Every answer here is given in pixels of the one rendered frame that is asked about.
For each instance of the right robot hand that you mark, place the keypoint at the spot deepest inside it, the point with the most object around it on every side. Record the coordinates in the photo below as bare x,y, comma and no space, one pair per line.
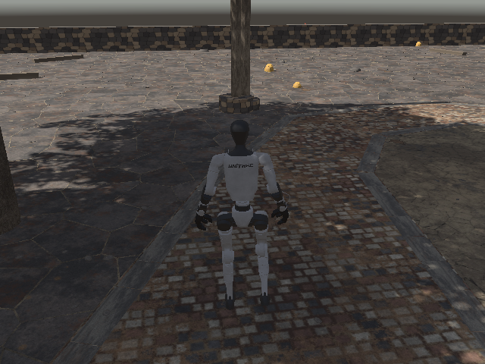
278,213

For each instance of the robot left forearm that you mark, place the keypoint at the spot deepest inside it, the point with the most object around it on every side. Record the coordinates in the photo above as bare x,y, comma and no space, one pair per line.
204,202

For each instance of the left robot hand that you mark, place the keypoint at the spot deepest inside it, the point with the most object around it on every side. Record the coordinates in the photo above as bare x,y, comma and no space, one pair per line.
203,219

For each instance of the robot left upper arm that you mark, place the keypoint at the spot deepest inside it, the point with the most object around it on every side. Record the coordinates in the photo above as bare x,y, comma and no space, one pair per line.
217,161

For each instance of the left robot thigh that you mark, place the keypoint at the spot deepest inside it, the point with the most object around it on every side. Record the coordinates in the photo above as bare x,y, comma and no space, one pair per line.
225,230

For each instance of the robot right forearm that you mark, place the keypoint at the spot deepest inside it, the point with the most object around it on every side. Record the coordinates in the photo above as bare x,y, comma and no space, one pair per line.
279,200

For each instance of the robot right upper arm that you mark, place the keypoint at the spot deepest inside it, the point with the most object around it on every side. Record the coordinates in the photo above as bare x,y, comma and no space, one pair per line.
268,169

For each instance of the right robot shin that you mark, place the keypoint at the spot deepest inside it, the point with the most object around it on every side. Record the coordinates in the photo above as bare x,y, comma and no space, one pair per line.
263,269

